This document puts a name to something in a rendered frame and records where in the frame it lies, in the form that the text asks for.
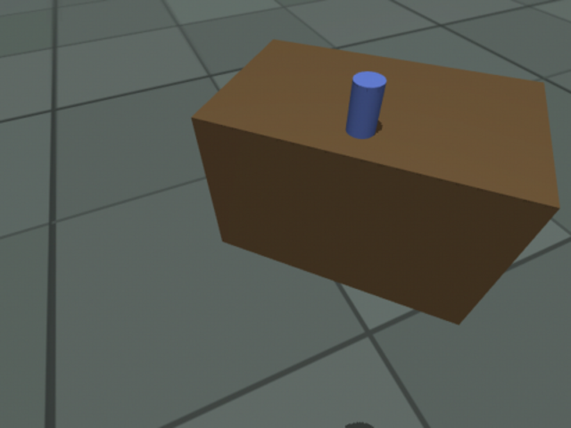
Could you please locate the can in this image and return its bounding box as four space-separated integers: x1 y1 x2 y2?
345 71 386 139

